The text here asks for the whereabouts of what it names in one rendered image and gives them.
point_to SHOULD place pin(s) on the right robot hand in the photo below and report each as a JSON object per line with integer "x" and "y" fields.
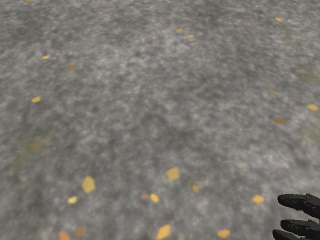
{"x": 310, "y": 205}

